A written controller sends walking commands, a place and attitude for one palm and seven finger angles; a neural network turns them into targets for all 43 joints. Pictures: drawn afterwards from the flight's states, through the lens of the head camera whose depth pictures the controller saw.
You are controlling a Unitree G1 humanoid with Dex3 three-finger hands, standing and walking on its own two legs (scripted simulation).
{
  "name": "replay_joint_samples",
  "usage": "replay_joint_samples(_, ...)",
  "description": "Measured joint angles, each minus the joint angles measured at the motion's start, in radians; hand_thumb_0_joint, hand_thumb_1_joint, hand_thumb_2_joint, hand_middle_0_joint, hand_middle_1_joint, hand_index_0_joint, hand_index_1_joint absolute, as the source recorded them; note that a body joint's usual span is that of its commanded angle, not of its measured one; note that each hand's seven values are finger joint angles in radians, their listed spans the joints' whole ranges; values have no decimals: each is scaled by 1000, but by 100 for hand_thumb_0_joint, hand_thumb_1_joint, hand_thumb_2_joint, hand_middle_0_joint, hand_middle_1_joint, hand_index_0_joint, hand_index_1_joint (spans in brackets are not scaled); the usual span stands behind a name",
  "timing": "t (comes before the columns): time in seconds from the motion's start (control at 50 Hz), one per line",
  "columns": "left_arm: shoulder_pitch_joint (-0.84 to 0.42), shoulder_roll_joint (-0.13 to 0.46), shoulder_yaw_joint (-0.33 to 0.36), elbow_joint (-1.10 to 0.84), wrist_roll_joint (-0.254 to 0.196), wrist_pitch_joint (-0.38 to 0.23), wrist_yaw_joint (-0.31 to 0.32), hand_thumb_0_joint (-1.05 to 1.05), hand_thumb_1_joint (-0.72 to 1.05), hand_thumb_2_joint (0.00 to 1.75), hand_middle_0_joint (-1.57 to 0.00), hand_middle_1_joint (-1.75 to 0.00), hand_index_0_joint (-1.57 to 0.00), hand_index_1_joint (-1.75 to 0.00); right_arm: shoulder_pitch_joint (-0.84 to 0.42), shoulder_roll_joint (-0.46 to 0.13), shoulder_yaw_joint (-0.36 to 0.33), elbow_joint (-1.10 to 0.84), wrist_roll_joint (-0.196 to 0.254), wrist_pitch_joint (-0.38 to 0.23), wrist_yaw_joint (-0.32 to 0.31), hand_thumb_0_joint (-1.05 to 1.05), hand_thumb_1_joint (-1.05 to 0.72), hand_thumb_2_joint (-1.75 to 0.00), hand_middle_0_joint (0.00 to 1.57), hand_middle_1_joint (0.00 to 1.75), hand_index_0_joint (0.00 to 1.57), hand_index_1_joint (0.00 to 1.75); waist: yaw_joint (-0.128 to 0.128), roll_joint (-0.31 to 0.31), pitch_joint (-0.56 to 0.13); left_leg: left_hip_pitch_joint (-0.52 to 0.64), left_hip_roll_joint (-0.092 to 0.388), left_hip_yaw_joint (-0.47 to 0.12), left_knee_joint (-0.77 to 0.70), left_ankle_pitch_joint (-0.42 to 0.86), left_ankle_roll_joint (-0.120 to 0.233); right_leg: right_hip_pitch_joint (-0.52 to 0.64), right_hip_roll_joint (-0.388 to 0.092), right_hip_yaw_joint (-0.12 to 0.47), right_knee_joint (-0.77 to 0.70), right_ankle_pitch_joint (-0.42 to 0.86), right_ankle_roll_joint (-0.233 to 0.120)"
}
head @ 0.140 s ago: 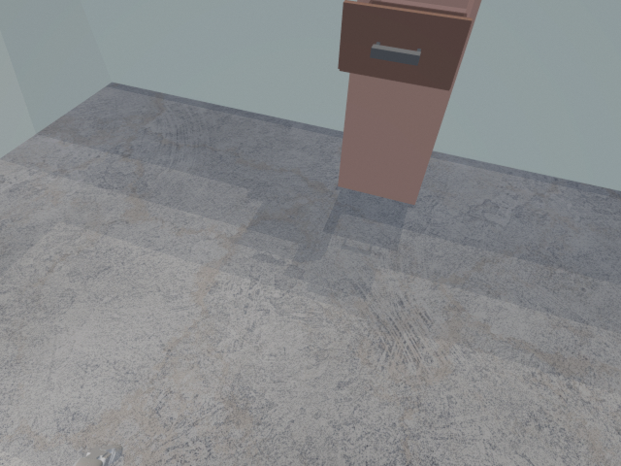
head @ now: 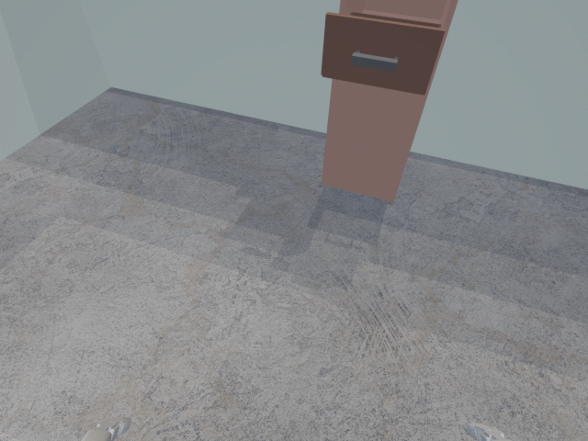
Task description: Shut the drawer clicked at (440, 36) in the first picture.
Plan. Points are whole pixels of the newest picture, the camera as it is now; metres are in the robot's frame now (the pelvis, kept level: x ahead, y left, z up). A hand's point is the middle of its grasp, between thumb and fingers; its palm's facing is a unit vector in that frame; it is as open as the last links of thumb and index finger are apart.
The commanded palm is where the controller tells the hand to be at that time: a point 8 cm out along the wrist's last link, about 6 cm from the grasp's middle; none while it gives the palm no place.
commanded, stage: stand and wait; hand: left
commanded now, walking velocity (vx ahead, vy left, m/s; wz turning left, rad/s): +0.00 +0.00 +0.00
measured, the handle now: (375, 59) +1.10 -0.17 +0.04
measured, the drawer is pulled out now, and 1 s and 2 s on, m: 0.29 0.29 0.29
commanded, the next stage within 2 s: look at it before walking up in 0.78 s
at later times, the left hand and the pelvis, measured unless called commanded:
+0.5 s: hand out of the picture +0.05 +0.23 -0.15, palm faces -0.02 -0.94 -0.34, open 7.4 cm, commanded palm none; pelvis -0.02 -0.02 +0.01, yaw +0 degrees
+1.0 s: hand out of the picture +0.04 +0.22 -0.15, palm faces -0.03 -0.95 -0.33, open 7.4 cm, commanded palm none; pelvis -0.03 -0.02 +0.01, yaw +0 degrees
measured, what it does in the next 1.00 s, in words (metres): stands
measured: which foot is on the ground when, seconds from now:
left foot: down 0.00-1.00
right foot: down 0.00-1.00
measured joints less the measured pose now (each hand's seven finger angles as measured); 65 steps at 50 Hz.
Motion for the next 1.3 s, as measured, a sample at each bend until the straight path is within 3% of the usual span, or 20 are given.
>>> replay_joint_samples(0.56,45,5,6,90,-2,-6,-6,0,90,90,-20,-30,-20,-30,55,-17,-2,113,7,8,0,0,-91,-90,20,30,20,30,-2,1,22,32,29,-11,-83,73,-30,31,29,-12,-81,72,-27)
replay_joint_samples(1.3,38,-3,4,106,1,-12,-10,0,90,90,-20,-30,-20,-30,48,-9,1,128,9,-1,4,0,-91,-90,20,30,21,30,0,0,22,25,33,-12,-115,107,-34,24,32,-13,-111,105,-30)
